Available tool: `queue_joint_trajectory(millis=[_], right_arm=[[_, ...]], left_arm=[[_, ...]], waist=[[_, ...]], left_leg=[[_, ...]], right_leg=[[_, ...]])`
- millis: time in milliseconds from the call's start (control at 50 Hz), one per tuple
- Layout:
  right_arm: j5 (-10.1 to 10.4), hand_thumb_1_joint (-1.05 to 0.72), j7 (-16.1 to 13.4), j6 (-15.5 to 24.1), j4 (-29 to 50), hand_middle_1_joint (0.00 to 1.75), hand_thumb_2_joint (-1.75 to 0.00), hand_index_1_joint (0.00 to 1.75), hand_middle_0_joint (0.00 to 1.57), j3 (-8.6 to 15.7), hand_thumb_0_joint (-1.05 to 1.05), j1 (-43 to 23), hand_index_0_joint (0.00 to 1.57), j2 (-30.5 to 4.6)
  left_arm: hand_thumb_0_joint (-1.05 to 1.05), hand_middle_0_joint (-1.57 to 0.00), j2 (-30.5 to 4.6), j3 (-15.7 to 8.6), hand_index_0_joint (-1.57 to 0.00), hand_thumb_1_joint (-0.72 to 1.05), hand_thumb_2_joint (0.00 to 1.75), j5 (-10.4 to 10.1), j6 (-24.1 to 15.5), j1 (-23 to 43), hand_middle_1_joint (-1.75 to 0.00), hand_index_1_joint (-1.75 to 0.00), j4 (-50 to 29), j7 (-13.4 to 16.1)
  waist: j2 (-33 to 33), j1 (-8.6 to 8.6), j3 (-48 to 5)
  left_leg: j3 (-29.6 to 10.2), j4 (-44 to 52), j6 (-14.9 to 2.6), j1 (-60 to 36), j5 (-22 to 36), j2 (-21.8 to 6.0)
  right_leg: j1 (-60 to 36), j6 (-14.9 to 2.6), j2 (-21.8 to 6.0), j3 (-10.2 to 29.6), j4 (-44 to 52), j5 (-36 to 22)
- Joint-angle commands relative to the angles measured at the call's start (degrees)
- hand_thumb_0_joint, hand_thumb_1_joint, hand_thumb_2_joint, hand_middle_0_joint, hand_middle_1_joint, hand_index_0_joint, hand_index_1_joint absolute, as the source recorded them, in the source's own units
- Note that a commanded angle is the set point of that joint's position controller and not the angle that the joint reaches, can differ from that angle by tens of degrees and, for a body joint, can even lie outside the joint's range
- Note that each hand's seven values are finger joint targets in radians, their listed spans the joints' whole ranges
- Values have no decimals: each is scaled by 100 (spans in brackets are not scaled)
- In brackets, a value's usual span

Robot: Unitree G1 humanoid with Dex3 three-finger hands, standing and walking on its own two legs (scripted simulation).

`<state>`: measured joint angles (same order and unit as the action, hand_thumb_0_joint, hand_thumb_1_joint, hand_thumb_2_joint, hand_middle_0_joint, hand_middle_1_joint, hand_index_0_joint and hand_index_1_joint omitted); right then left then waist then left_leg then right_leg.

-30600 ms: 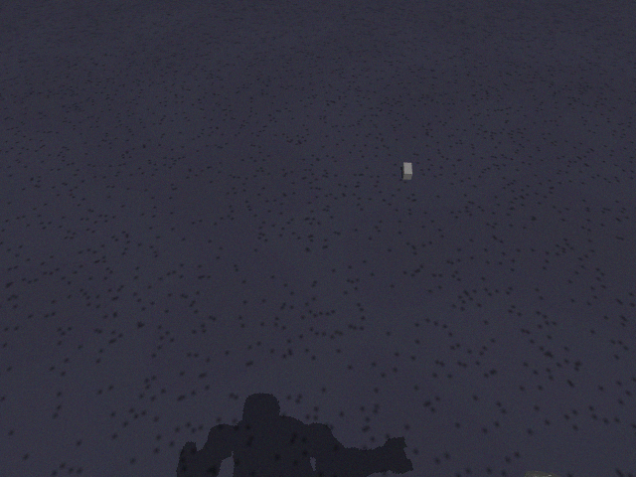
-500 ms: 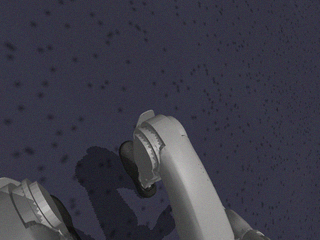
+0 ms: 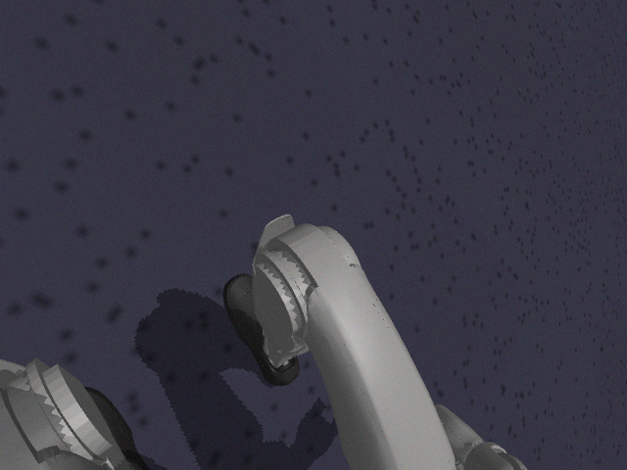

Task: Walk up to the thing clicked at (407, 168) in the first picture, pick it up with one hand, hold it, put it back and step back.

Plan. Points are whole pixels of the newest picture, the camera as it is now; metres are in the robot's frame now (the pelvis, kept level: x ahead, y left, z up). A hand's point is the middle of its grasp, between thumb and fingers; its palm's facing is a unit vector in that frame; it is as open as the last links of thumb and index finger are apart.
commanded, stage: rest palm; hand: left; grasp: from above
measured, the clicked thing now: out of the picture +0.53 +0.31 -0.29
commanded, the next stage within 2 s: close in 0.20 s
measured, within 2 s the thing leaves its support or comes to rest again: neither
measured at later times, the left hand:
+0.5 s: hand out of the picture +0.51 +0.31 -0.25, palm faces -0.44 -0.12 -0.89, open 11.6 cm
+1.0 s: hand out of the picture +0.51 +0.30 -0.25, palm faces -0.44 -0.11 -0.89, open 10.2 cm
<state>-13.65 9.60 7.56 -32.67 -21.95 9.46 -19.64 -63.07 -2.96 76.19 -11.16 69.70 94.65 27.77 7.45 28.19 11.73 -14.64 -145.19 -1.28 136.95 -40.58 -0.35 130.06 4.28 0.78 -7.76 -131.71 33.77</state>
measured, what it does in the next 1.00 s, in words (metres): stands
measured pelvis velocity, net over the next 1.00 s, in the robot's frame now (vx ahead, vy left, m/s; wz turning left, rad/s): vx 0.00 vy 0.00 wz -0.01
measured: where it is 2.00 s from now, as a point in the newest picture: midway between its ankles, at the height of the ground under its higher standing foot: (202, 404)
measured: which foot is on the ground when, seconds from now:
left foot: down 0.00-1.00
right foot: down 0.00-1.00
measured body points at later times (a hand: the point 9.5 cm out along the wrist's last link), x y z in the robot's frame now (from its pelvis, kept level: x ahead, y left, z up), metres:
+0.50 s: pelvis +0.00 +0.00 +0.00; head +0.30 +0.12 +0.31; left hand +0.53 +0.31 -0.20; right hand +0.01 -0.24 -0.04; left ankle +0.06 +0.12 -0.28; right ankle +0.14 -0.13 -0.27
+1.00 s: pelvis +0.00 +0.00 +0.00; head +0.30 +0.13 +0.31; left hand +0.53 +0.31 -0.20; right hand +0.01 -0.24 -0.04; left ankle +0.06 +0.12 -0.28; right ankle +0.14 -0.13 -0.27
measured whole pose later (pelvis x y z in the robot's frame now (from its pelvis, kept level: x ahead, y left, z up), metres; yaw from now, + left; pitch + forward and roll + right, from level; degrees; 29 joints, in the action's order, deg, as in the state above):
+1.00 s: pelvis +0.00 +0.00 +0.00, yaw -1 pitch +30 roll -17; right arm -13.7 8.6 6.7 -32.6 -23.3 8.5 -20.1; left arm -64.4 -1.7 74.3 -11.1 69.6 94.2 26.5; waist 7.6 28.1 12.9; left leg -15.1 -145.1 -1.5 136.9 -40.0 -0.6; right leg 129.8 4.2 0.9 -8.3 -131.1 32.9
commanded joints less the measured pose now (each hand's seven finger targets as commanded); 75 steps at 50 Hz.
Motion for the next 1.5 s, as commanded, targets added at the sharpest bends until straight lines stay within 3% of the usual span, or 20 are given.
queue_joint_trajectory(millis=[0, 140, 240, 280, 300, 380, 440, 500, 660, 700, 720, 740, 840, 960, 1020, 1140, 1260, 1380, 1420, 1480], right_arm=[[18, -90, -16, -29, -193, 30, -90, 30, 20, 567, 0, 1239, 20, -1942], [18, -90, -27, -46, -196, 30, -90, 30, 20, 542, 0, 1275, 20, -2005], [18, -90, -18, -76, -180, 30, -90, 30, 20, 540, 0, 1298, 20, -2022], [27, -90, -33, -74, -205, 30, -90, 30, 20, 538, 0, 1217, 20, -1989], [19, -89, -26, -104, -210, 30, -90, 30, 20, 533, 0, 1300, 20, -2019], [22, -89, -59, -134, -194, 30, -90, 30, 20, 525, 0, 1277, 20, -2025], [15, -89, -71, -127, -127, 30, -90, 30, 20, 505, 0, 1194, 20, -2038], [19, -89, -115, -143, -185, 30, -90, 30, 20, 475, 0, 1228, 20, -2043], [7, -89, -143, -129, -180, 30, -90, 30, 20, 488, 0, 1105, 20, -2012], [11, -89, -136, -143, -206, 30, -90, 30, 20, 489, 0, 1177, 20, -2035], [4, -89, -122, -139, -249, 30, -90, 30, 20, 503, 0, 1169, 20, -2043], [1, -89, -108, -128, -212, 30, -90, 30, 20, 487, 0, 1114, 20, -2008], [21, -89, -134, -151, -261, 30, -90, 30, 20, 480, 0, 1162, 20, -2027], [14, -89, -146, -134, -158, 30, -90, 30, 20, 441, 0, 1083, 20, -2038], [29, -89, -152, -128, -224, 30, -90, 30, 20, 427, 0, 1126, 20, -2015], [9, -89, -150, -150, -230, 30, -90, 30, 20, 438, 0, 1175, 20, -1971], [-6, -89, -149, -163, -190, 30, -90, 30, 20, 440, 0, 1202, 20, -2096], [-5, -89, -154, -217, -103, 30, -90, 30, 20, 435, 0, 1226, 20, -2078], [20, -89, -178, -246, -120, 30, -90, 30, 20, 436, 0, 1265, 20, -2102], [16, -89, -196, -279, -117, 30, -90, 30, 20, 438, 0, 1263, 20, -2114]], left_arm=[[0, -38, -1113, -90, -37, -17, 72, -82, 69, 1455, -67, -68, -770, 160], [0, -40, -1175, -97, -39, -16, 74, -159, 58, 1426, -68, -69, -736, 94], [0, -40, -1269, -155, -39, -14, 73, -167, 12, 1562, -68, -69, -1080, 74], [0, -42, -1175, -85, -40, -14, 76, -177, 22, 1392, -70, -72, -823, 57], [0, -43, -1306, -184, -41, -12, 73, -159, 2, 1473, -66, -68, -1012, 62], [0, -42, -1341, -157, -41, -10, 68, -153, 2, 1441, -64, -65, -970, 32], [0, -43, -1146, 5, -43, -8, 66, -207, 2, 1299, -64, -64, -697, -9], [0, -45, -1328, -70, -45, -5, 63, -215, -52, 1406, -62, -62, -892, -12], [0, -50, -1113, 87, -50, 3, 58, -215, -84, 1383, -57, -57, -938, 4], [0, -51, -1279, -26, -52, 6, 55, -193, -102, 1684, -56, -55, -1326, 39], [0, -52, -1281, -66, -52, 6, 55, -192, -88, 1664, -55, -54, -1278, 44], [0, -51, -1061, 66, -52, 5, 55, -203, -38, 1397, -55, -54, -893, 27], [0, -56, -1253, -7, -56, 10, 51, -173, 10, 1518, -51, -50, -876, 75], [0, -64, -1088, 150, -65, 21, 45, -249, 7, 1396, -46, -45, -763, 18], [0, -65, -1351, -27, -67, 24, 40, -265, -37, 1645, -44, -42, -1182, 38], [0, -69, -1153, 44, -72, 30, 33, -240, 22, 1418, -40, -37, -861, 63], [0, -75, -1302, -73, -78, 39, 29, -214, 38, 1517, -36, -33, -1091, -28], [0, -79, -1304, -44, -83, 45, 24, -267, 22, 1325, -32, -28, -986, -183], [0, -82, -1523, -169, -86, 49, 23, -307, -14, 1547, -31, -27, -1372, -199], [0, -85, -1426, -111, -89, 53, 19, -276, -48, 1435, -30, -25, -1220, -216]], waist=[[-3493, 403, -3630], [-3373, 434, -3578], [-3677, 413, -3781], [-3513, 391, -3568], [-3610, 399, -3618], [-3573, 369, -3715], [-3275, 434, -3364], [-3445, 409, -3540], [-3542, 414, -3419], [-3708, 407, -3729], [-3852, 393, -3703], [-3610, 415, -3467], [-3563, 415, -3494], [-3384, 495, -3343], [-3656, 405, -3652], [-3521, 449, -3586], [-3662, 441, -3517], [-3376, 444, -3449], [-3431, 392, -3690], [-3391, 429, -3528]], left_leg=[[497, 1531, 139, -3114, 1556, -247], [491, 1523, 139, -2991, 1461, -243], [458, 1479, 180, -3311, 1784, -269], [487, 1478, 177, -3089, 1564, -259], [475, 1479, 181, -3116, 1677, -267], [472, 1500, 179, -3255, 1696, -273], [513, 1469, 123, -2884, 1394, -245], [466, 1513, 156, -3109, 1485, -274], [407, 1549, 199, -3261, 1409, -303], [349, 1553, 218, -3433, 1627, -315], [324, 1552, 256, -3512, 1736, -331], [385, 1478, 215, -3308, 1638, -307], [409, 1564, 195, -3127, 1494, -295], [416, 1549, 167, -2987, 1324, -289], [385, 1581, 195, -3209, 1446, -311], [446, 1499, 171, -3138, 1588, -288], [354, 1483, 252, -3359, 1813, -315], [471, 1461, 174, -2995, 1565, -269], [456, 1443, 170, -3056, 1662, -278], [432, 1468, 179, -2935, 1542, -275]], right_leg=[[-2178, -518, 172, -730, 926, -1390], [-2234, -527, 167, -763, 976, -1331], [-2239, -541, 147, -753, 919, -1529], [-2151, -561, 176, -765, 960, -1366], [-2227, -549, 160, -770, 956, -1461], [-2247, -554, 166, -753, 973, -1438], [-2224, -547, 189, -768, 1009, -1262], [-2218, -541, 161, -759, 1007, -1314], [-1938, -550, 154, -784, 994, -1198], [-2001, -538, 112, -777, 952, -1375], [-1894, -563, 91, -785, 902, -1377], [-1897, -554, 121, -778, 925, -1366], [-2052, -565, 154, -783, 996, -1298], [-2097, -549, 161, -784, 1004, -1203], [-2086, -543, 127, -766, 980, -1281], [-2247, -547, 156, -756, 972, -1450], [-1923, -582, 84, -787, 968, -1424], [-2225, -576, 124, -754, 1033, -1322], [-2324, -561, 109, -739, 1047, -1431], [-2241, -583, 123, -784, 1038, -1342]])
